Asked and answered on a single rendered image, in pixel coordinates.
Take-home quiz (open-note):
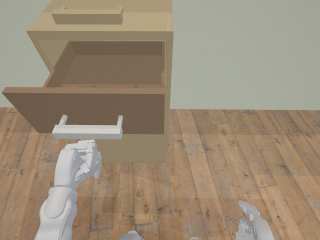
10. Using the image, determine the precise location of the drawer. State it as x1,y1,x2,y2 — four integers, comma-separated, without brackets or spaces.
2,40,165,135

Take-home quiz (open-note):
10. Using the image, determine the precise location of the cabinet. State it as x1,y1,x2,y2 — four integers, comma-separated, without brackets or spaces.
26,0,174,163

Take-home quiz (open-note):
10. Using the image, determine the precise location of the handle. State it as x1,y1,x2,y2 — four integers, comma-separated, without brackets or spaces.
52,115,123,140
51,9,123,25

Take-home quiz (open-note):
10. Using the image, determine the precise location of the robot right hand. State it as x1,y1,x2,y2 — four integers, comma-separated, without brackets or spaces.
235,200,275,240

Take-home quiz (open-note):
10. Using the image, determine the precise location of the robot left shin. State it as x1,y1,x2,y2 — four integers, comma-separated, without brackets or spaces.
128,230,138,235

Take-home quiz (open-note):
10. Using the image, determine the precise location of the robot left hand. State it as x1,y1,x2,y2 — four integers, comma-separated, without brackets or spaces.
54,139,102,190

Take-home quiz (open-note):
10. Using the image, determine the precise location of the robot left forearm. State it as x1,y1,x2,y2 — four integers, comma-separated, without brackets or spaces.
34,185,78,240

